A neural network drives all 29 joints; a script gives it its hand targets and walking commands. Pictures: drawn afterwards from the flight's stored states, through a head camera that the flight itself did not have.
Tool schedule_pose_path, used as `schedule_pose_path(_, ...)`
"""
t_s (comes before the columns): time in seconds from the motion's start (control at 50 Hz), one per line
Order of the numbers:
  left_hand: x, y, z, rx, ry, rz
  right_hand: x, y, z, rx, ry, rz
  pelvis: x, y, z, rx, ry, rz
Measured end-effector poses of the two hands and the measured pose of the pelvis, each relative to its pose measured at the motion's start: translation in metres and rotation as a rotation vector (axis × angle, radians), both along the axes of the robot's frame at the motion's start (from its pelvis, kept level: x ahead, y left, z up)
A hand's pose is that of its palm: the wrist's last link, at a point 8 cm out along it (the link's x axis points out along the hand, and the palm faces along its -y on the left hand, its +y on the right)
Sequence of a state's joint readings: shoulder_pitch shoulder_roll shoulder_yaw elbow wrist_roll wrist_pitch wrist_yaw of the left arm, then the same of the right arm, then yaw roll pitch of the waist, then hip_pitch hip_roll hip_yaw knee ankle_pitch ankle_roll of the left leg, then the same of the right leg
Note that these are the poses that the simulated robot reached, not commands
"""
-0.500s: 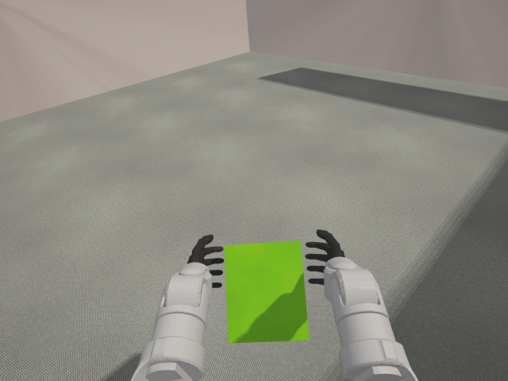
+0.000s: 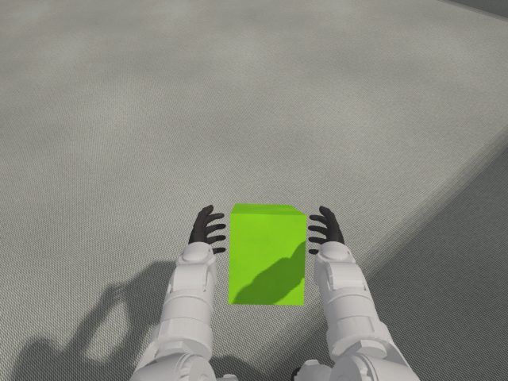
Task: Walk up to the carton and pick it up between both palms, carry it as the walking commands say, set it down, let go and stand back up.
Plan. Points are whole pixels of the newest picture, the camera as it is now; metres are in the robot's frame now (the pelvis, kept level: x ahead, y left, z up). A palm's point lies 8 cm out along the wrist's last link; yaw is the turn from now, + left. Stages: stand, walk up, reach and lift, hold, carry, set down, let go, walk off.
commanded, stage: set down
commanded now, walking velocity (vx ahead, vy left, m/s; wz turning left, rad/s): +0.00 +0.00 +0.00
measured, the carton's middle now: (264, 246) +0.41 +0.00 -0.15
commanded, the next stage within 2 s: none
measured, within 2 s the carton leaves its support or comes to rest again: neither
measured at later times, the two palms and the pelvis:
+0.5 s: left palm (208, 261) +0.37 +0.11 -0.11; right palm (315, 269) +0.35 -0.10 -0.13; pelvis +0.01 +0.02 -0.04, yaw -1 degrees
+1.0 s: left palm (225, 267) +0.39 +0.09 -0.20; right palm (319, 275) +0.37 -0.12 -0.22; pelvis -0.01 +0.00 -0.12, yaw +0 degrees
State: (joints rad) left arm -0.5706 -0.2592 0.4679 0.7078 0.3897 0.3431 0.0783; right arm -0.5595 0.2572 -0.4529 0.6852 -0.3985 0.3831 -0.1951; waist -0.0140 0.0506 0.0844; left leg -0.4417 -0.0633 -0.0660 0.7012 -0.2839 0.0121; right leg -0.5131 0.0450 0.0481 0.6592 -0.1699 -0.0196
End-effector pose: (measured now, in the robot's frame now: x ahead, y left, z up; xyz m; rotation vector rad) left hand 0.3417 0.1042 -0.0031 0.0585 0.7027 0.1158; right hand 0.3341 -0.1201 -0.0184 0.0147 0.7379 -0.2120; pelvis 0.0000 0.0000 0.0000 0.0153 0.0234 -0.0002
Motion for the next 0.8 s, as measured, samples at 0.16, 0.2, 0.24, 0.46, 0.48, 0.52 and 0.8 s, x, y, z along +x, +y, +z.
schedule_pose_path(0.16, 0.015, -0.01, -0.03, -0.052, -0.038, -0.011, 0.003, -0.009, -0.025, -0.038, -0.026, -0.042, 0.004, 0.004, -0.008, 0.008, 0.106, -0.027)
schedule_pose_path(0.2, 0.017, -0.01, -0.039, -0.055, -0.032, -0.004, 0.004, -0.007, -0.035, -0.037, -0.019, -0.045, 0.005, 0.006, -0.011, 0.008, 0.132, -0.029)
schedule_pose_path(0.24, 0.018, -0.007, -0.05, -0.053, -0.024, 0.008, 0.005, -0.004, -0.046, -0.029, -0.009, -0.045, 0.006, 0.007, -0.014, 0.009, 0.158, -0.032)
schedule_pose_path(0.46, 0.025, 0.011, -0.103, -0.028, -0.041, 0.089, 0.013, 0.018, -0.109, 0.022, -0.011, -0.041, 0.012, 0.016, -0.037, 0.006, 0.329, -0.018)
schedule_pose_path(0.48, 0.026, 0.01, -0.107, -0.029, -0.046, 0.089, 0.013, 0.017, -0.113, 0.023, -0.015, -0.048, 0.013, 0.017, -0.039, 0.005, 0.342, -0.015)
schedule_pose_path(0.52, 0.028, 0.007, -0.113, -0.035, -0.056, 0.085, 0.015, 0.014, -0.119, 0.024, -0.027, -0.064, 0.013, 0.017, -0.044, 0.004, 0.364, -0.01)
schedule_pose_path(0.8, 0.034, -0.016, -0.159, -0.035, -0.06, 0.066, 0.019, -0.007, -0.153, 0.012, -0.039, -0.121, 0.003, 0.002, -0.085, 0.021, 0.433, -0.01)
